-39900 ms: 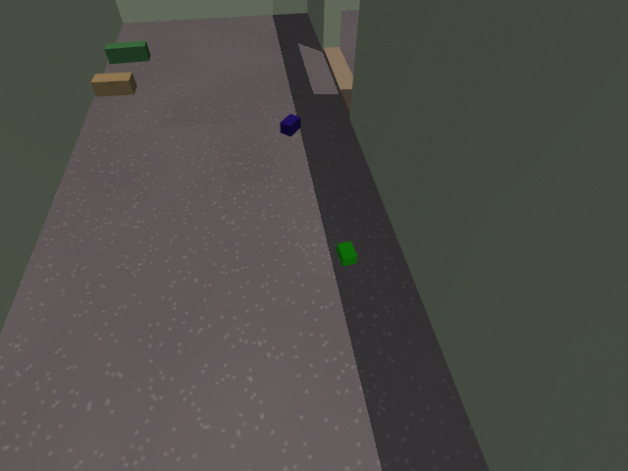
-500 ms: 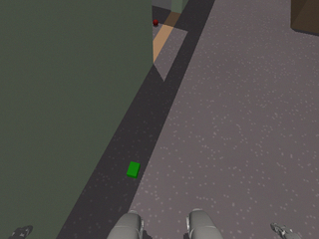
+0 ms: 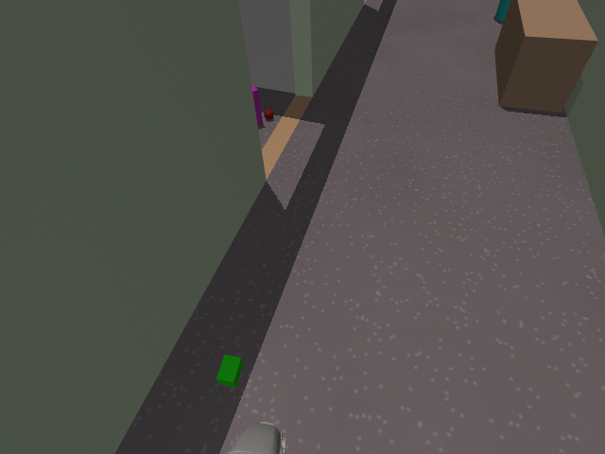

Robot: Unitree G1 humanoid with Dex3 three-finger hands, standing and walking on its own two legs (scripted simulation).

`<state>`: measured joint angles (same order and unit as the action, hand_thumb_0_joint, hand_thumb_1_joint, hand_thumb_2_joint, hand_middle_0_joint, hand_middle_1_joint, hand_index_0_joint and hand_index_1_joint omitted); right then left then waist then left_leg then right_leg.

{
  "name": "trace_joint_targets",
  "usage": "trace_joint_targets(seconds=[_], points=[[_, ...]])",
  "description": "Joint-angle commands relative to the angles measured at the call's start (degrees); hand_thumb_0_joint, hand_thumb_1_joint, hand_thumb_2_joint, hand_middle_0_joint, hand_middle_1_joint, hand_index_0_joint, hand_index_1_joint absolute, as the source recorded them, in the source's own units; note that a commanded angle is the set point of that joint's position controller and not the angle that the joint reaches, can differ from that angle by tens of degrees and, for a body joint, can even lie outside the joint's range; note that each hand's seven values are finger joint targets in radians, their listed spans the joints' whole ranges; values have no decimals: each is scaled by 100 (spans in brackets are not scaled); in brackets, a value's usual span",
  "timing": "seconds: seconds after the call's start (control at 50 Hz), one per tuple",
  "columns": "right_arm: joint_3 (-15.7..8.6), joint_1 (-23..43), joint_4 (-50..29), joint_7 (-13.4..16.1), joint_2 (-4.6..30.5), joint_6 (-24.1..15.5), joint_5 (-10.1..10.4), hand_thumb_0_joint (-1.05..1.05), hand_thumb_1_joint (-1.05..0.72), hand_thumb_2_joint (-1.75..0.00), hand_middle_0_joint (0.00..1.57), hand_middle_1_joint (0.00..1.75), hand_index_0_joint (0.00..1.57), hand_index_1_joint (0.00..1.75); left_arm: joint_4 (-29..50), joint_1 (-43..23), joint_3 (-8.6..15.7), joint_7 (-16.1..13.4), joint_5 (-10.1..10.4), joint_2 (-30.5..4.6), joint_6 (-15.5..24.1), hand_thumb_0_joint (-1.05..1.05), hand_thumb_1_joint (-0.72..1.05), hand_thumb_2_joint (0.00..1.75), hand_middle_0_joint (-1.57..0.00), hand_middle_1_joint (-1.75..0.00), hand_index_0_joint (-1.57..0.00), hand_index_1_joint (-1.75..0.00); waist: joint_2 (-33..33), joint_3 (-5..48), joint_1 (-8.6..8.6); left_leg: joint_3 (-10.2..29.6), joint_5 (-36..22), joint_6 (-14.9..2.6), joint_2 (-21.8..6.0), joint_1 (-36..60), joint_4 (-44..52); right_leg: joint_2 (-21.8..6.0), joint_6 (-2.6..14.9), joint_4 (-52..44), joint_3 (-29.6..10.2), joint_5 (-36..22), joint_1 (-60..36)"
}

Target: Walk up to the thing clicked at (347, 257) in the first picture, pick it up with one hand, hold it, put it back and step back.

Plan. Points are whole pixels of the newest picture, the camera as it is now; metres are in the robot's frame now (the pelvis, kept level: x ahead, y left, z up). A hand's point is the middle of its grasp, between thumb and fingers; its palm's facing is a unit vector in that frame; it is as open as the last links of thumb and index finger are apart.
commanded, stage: walk up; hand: left
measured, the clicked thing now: (230, 370) +0.51 +0.29 -0.72
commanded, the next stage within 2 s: none
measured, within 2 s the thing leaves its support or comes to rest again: neither
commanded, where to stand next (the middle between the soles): +0.12 +0.05 m, yaw -1 degrees
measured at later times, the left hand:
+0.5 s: hand out of the picture +0.03 +0.39 -0.14, palm faces +0.03 -0.89 -0.46, open 7.4 cm
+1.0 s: hand out of the picture +0.14 +0.31 -0.15, palm faces -0.09 -0.90 -0.43, open 7.4 cm
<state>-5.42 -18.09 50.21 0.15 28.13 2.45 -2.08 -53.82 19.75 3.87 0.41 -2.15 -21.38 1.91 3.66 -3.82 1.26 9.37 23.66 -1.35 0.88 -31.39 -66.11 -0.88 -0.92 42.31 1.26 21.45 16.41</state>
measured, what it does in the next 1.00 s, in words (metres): steps on the spot: left foot, then right foot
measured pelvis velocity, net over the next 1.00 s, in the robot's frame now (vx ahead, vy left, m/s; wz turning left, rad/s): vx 0.04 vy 0.04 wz -0.02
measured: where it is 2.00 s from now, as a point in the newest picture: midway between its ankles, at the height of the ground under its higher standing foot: outside the picture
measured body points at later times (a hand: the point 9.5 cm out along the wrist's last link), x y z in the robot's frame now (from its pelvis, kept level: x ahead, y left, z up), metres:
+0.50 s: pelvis +0.04 +0.09 -0.01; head +0.05 +0.09 +0.44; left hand +0.03 +0.44 -0.11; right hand +0.14 -0.23 -0.11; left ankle +0.06 +0.23 -0.71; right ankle +0.04 -0.08 -0.65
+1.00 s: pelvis +0.04 +0.04 -0.01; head +0.13 +0.01 +0.42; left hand +0.15 +0.35 -0.12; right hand +0.16 -0.29 -0.14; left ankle +0.03 +0.18 -0.65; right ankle +0.14 -0.11 -0.71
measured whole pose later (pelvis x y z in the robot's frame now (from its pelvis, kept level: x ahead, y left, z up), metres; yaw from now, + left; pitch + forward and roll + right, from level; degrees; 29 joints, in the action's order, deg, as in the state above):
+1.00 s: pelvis +0.04 +0.04 -0.01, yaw -1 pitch -3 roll +0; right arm -3.0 -5.4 45.4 3.2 25.9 2.3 1.4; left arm -47.3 7.1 2.1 0.1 -1.0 -21.8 -1.5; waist 3.2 -15.7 0.3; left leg 4.2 36.1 -1.2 0.3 -29.1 -70.3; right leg 0.1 -1.5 45.3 -4.9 14.6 28.1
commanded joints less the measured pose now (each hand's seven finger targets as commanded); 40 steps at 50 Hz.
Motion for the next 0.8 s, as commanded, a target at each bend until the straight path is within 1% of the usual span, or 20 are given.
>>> trace_joint_targets(seconds=[0.0, 0.04, 0.12, 0.16, 0.24, 0.28, 0.3, 0.32, 0.36, 0.38, 0.4, 0.42, 0.44, 0.48, 0.5, 0.52, 0.58, 0.62, 0.7, 0.78], points=[[-356, -383, -535, -190, 982, 62, -124, 0, -90, -90, 20, 30, 20, 30, 270, 259, 646, -496, 110, -2212, 434, 0, 90, 90, -20, -30, -20, -30, -568, -418, -251, 561, -664, 101, -257, -1008, -258, -1582, 427, -2126, -2178, -296, -400], [-381, -327, -666, -266, 894, 137, -155, 0, -90, -90, 20, 30, 20, 30, 396, 201, 577, -531, 124, -2018, 446, 0, 90, 90, -20, -30, -20, -30, -1043, -317, -269, 463, -745, 160, -135, -772, -323, -1455, 618, -1953, -1547, -1236, -268], [-410, 13, -967, -353, 839, 199, -172, 0, -90, -90, 20, 30, 20, 30, 500, 559, 567, -580, 138, -1916, 476, 0, 90, 90, -20, -30, -20, -30, -1585, -88, -26, 226, -816, 169, -25, -800, -224, -1416, 799, -1586, -1216, -2039, -583], [-422, 165, -1029, -397, 848, 171, -138, 0, -90, -90, 20, 30, 20, 30, 556, 708, 586, -552, 133, -1969, 475, 0, 90, 90, -20, -30, -20, -30, -1862, -78, 92, 92, -684, 148, -83, -1006, 79, -1450, 907, -1589, -1286, -1432, -863], [-427, 508, -1035, -520, 919, -14, 3, 0, -90, -90, 20, 30, 20, 30, 843, 573, 615, -386, 24, -2184, 462, 0, 90, 90, -20, -30, -20, -30, -2488, -219, 224, -483, 8, 145, -425, -831, 1138, -1635, 1350, -2056, -1637, 1727, -630], [-411, 584, -965, -563, 893, -126, 62, 0, -90, -90, 20, 30, 20, 30, 935, 474, 588, -292, -11, -2278, 421, 0, 90, 90, -20, -30, -20, -30, -2499, -360, 237, -784, 558, 91, -388, -122, 1798, -1573, 1323, -2061, -1397, 1922, -21], [-381, 467, -872, -552, 821, -187, 107, 0, -90, -90, 20, 30, 20, 30, 1009, 226, 551, -244, -23, -2262, 385, 0, 90, 90, -20, -30, -20, -30, -2519, -324, 91, -954, 782, 7, -367, 455, 2272, -1531, 1292, -1918, -1204, 1508, 274], [-369, 100, -672, -509, 753, -247, 140, 0, -90, -90, 20, 30, 20, 30, 1025, -6, 507, -218, 6, -2210, 329, 0, 90, 90, -20, -30, -20, -30, -2345, -209, -131, -1167, 288, -37, -268, 1270, 2780, -1388, 1160, -1482, -903, 716, 656], [-448, -951, -144, -288, 825, -396, 144, 0, -90, -90, 20, 30, 20, 30, 1017, 200, 231, -202, 10, -1459, 185, 0, 90, 90, -20, -30, -20, -30, -456, 384, -633, -1219, -516, 105, 132, 3100, 3377, -796, 711, 1450, -129, -594, 1418], [-479, -1168, -179, -176, 1139, -479, 88, 0, -90, -90, 20, 30, 20, 30, 1109, 393, 50, -198, 82, -906, 159, 0, 90, 90, -20, -30, -20, -30, 645, 296, -655, 363, -154, -100, -773, 3200, 3947, -303, 430, 2546, -72, 486, 2232], [-583, -1334, -381, -138, 1784, -599, 97, 0, -90, -90, 20, 30, 20, 30, 1251, 226, 100, -181, 103, -1151, 171, 0, 90, 90, -20, -30, -20, -30, 860, 333, -743, 3379, 954, -803, -2393, 3114, 4933, 254, 329, 3112, -452, 1195, 3077], [-619, -969, -349, -147, 2106, -610, 221, 0, -90, -90, 20, 30, 20, 30, 1232, -310, 219, -215, 80, -1802, 131, 0, 90, 90, -20, -30, -20, -30, 291, -38, -719, 4016, 2008, -1573, -2900, 2371, 5322, -270, 434, 3148, -1067, 1044, 3152], [-570, -558, -402, -119, 1982, -639, 187, 0, -90, -90, 20, 30, 20, 30, 1221, -474, 230, -190, 83, -2000, 132, 0, 90, 90, -20, -30, -20, -30, 130, -546, -512, 3608, 2056, -1690, -2807, 2023, 5361, -534, 383, 3235, -1090, 734, 3244], [-391, -358, -501, 53, 1452, -832, 196, 0, -90, -90, 20, 30, 20, 30, 842, 90, 332, -62, 138, -1915, 68, 0, 90, 90, -20, -30, -20, -30, -257, -516, -220, 1624, -389, -1115, -1976, 2477, 4477, -640, 302, 2854, -1089, 42, 3003], [-355, -589, -372, 151, 1365, -899, 233, 0, -90, -90, 20, 30, 20, 30, 734, 255, 405, -8, 131, -1868, -28, 0, 90, 90, -20, -30, -20, -30, -161, -463, -162, 1167, -1906, -998, -1887, 2446, 4118, -713, 231, 2729, -978, -39, 2753], [-376, -779, -255, 267, 1420, -917, 260, 0, -90, -90, 20, 30, 20, 30, 813, 185, 458, 44, 52, -1848, -163, 0, 90, 90, -20, -30, -20, -30, -71, -458, -144, 1050, -2997, -1097, -1992, 2199, 3899, -746, 151, 2802, -978, 8, 2521], [-363, -455, -399, 580, 1318, -847, 183, 0, -90, -90, 20, 30, 20, 30, 1141, 18, 521, 138, 14, -1635, -526, 0, 90, 90, -20, -30, -20, -30, 451, -680, 38, 214, -5460, -1071, -1851, 1556, 3605, -238, 35, 3119, -1086, -93, 2304], [-341, -68, -617, 600, 1269, -809, 109, 0, -90, -90, 20, 30, 20, 30, 1169, -6, 499, 90, 160, -1465, -610, 0, 90, 90, -20, -30, -20, -30, 1021, -561, 88, -172, -5636, -1131, -1718, 1194, 3666, 54, 11, 3256, -1172, -91, 1978], [-251, 638, -888, 497, 1108, -641, 79, 0, -90, -90, 20, 30, 20, 30, 1155, -291, 365, -29, 397, -1353, -576, 0, 90, 90, -20, -30, -20, -30, 1709, -13, 52, -656, -4652, -964, -1429, 1424, 3613, 188, 10, 2437, -1091, -231, 1592], [-182, 854, -944, 337, 1035, -340, 142, 0, -90, -90, 20, 30, 20, 30, 976, -650, 268, -95, 358, -1438, -351, 0, 90, 90, -20, -30, -20, -30, 1822, 566, -92, -870, -3651, -746, -1095, 1866, 2723, 46, -40, 137, -133, -451, 716]])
